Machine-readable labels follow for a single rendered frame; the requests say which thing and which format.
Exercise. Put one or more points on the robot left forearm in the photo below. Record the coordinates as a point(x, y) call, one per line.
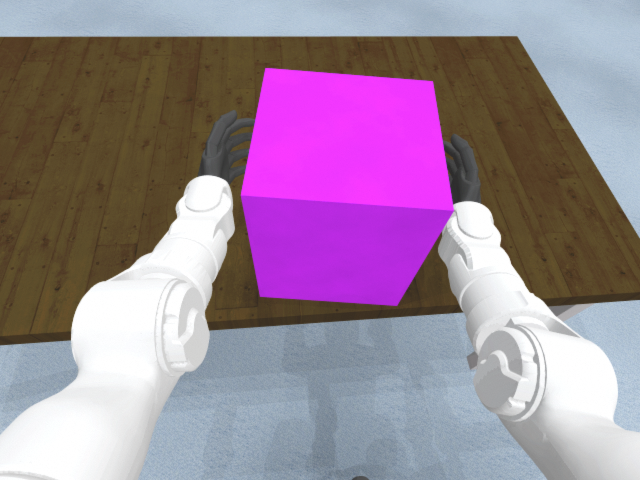
point(195, 246)

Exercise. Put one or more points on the right robot upper arm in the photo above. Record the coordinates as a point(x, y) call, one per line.
point(556, 395)

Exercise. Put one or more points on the left robot hand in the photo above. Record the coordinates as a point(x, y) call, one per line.
point(217, 158)

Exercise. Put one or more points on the carton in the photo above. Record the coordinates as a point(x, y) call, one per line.
point(346, 187)

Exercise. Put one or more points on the robot right forearm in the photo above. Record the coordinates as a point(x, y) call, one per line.
point(488, 289)

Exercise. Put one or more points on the left robot upper arm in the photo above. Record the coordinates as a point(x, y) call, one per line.
point(132, 341)

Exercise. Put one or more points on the table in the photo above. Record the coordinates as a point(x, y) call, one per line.
point(99, 137)

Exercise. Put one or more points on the right robot hand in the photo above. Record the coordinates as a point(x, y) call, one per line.
point(464, 180)

